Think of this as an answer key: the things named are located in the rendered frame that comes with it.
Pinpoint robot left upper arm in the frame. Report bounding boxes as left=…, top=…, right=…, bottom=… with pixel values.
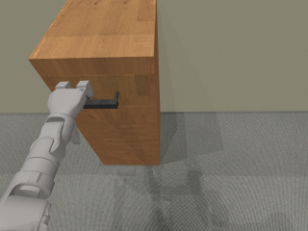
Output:
left=0, top=194, right=52, bottom=231

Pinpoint cabinet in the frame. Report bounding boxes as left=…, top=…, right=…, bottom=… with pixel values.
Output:
left=28, top=0, right=161, bottom=166

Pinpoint drawer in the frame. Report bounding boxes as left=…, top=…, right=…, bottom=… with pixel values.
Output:
left=48, top=73, right=151, bottom=106

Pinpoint left robot hand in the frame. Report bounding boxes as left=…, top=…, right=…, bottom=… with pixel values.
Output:
left=47, top=80, right=94, bottom=144

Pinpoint robot left forearm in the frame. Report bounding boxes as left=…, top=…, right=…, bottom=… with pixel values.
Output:
left=0, top=114, right=75, bottom=209

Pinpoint handle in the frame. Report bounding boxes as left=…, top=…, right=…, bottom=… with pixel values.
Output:
left=83, top=90, right=119, bottom=110

